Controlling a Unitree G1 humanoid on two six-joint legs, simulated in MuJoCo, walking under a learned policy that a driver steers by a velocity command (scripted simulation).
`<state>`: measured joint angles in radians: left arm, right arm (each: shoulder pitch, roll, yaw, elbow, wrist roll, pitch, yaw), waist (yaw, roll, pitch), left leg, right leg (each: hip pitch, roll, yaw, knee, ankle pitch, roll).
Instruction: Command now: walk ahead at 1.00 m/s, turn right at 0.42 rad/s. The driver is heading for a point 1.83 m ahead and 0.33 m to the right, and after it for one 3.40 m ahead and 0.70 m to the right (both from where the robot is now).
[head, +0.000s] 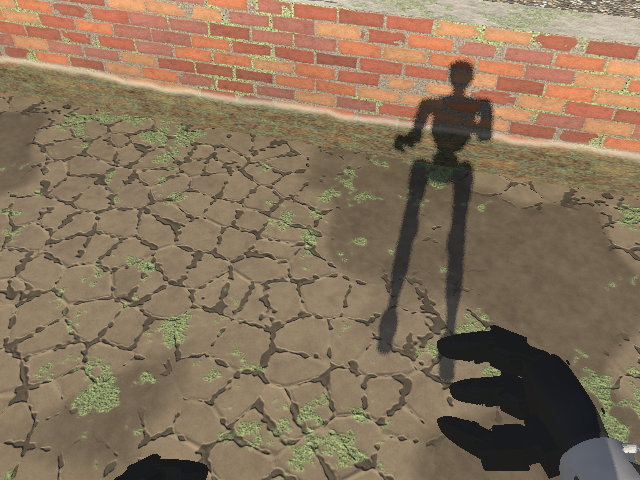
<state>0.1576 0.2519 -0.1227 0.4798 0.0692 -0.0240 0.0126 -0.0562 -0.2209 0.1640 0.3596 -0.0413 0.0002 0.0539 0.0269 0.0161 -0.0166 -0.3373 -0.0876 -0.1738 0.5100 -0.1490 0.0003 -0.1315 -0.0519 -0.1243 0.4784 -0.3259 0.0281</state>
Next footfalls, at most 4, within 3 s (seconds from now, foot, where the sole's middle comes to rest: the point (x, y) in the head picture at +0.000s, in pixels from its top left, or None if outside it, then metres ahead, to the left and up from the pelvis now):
none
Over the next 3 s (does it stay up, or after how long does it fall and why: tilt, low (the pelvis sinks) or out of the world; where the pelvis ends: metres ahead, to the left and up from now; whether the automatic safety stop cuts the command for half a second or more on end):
stays up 0.06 -0.02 0.01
